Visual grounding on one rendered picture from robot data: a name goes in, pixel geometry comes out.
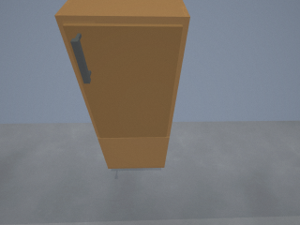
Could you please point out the handle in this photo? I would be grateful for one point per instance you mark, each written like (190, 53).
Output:
(78, 52)

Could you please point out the cupboard door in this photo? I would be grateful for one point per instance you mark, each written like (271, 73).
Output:
(133, 68)

